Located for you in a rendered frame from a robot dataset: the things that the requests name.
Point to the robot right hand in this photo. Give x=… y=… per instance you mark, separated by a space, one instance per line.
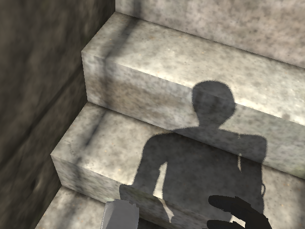
x=239 y=208

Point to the robot left shin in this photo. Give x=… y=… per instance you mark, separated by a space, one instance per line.
x=106 y=205

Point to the robot left thigh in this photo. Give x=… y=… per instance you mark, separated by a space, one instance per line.
x=120 y=214

